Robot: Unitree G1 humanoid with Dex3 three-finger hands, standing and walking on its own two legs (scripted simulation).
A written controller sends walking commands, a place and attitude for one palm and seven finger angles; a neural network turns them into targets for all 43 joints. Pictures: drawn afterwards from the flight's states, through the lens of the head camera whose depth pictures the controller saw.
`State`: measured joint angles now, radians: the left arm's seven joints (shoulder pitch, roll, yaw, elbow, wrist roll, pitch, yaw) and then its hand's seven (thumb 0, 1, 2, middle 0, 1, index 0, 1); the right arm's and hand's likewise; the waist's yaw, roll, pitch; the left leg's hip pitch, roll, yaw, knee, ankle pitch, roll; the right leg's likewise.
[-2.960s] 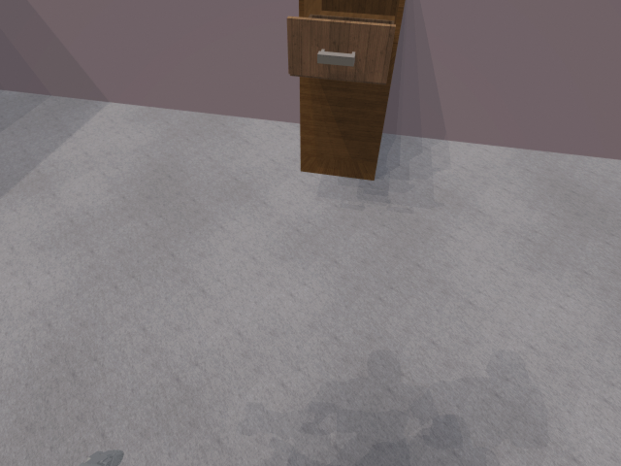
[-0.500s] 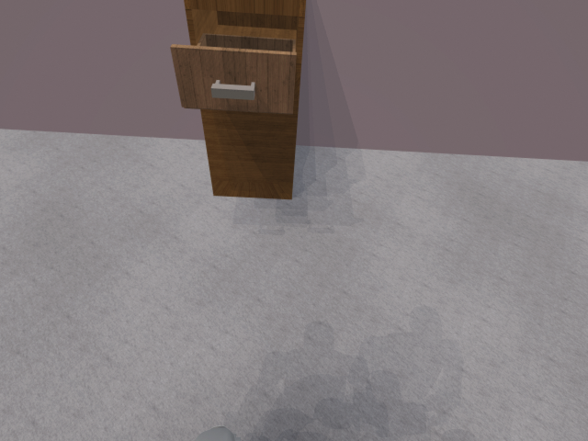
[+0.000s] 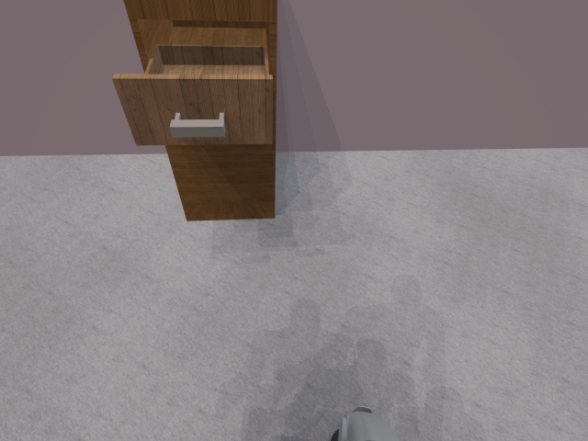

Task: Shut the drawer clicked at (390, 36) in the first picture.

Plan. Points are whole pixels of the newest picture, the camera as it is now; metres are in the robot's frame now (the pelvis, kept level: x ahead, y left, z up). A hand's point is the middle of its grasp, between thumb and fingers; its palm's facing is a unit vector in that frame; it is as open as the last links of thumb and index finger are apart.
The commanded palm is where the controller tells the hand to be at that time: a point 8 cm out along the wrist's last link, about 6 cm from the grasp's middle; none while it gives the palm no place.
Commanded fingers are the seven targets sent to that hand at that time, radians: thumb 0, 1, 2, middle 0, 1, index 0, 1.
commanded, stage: walk to a spot facing it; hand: left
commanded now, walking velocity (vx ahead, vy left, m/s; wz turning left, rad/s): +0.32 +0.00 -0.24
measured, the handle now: (199, 122) +0.76 +0.25 -0.03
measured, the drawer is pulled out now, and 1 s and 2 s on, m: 0.30 0.30 0.30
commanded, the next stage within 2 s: turn to face it in 0.08 s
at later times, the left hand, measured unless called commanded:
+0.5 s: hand (200, 390) +0.23 +0.17 -0.20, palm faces +0.10 -0.98 -0.15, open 7.3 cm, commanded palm none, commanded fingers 0.00 0.90 0.90 -0.20 -0.30 -0.20 -0.30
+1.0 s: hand (214, 401) +0.21 +0.13 -0.17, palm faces +0.21 -0.96 -0.19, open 7.3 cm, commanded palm none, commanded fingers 0.00 0.90 0.90 -0.20 -0.30 -0.20 -0.30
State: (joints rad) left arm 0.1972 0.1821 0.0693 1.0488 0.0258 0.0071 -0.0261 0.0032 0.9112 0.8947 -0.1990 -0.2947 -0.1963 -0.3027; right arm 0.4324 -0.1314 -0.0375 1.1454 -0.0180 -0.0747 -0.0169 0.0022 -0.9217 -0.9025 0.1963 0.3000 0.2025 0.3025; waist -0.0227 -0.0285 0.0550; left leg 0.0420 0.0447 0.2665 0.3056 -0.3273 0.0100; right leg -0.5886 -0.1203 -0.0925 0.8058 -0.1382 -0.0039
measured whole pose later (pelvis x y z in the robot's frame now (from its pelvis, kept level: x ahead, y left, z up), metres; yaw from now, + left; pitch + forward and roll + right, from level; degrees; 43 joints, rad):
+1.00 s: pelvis +0.29 -0.02 +0.00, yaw +7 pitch -1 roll +0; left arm 0.43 0.11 0.04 1.13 0.03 -0.05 0.02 0.00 0.91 0.89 -0.20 -0.30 -0.20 -0.30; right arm 0.26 -0.18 -0.06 1.10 -0.02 0.02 0.02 0.02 -0.92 -0.90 0.20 0.30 0.20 0.30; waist 0.02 0.02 0.00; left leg -0.46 0.07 0.09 0.92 -0.32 0.01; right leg -0.09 -0.05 -0.14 0.40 -0.30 -0.01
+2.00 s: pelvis +0.45 +0.05 -0.01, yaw +7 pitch -2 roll +0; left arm 0.19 0.20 0.06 1.04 0.01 0.05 0.04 0.00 0.91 0.89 -0.21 -0.30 -0.20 -0.30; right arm 0.20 -0.17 -0.04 1.03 -0.01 0.02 -0.02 0.01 -0.91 -0.90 0.19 0.30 0.20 0.30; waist 0.01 -0.04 0.08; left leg -0.26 0.02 0.07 0.56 -0.26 0.02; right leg -0.32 -0.06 -0.08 0.65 -0.37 0.01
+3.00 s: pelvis +0.45 +0.00 +0.00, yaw +6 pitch -1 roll -1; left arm 0.33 0.09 0.01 1.14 0.01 -0.02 0.05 0.00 0.91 0.89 -0.20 -0.30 -0.20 -0.30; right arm 0.29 -0.12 -0.01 1.15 0.00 0.01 -0.03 0.01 -0.91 -0.90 0.20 0.30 0.20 0.30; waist 0.00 0.02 0.03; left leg -0.28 0.09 0.03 0.53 -0.23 -0.04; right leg -0.10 0.03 -0.05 0.42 -0.31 -0.03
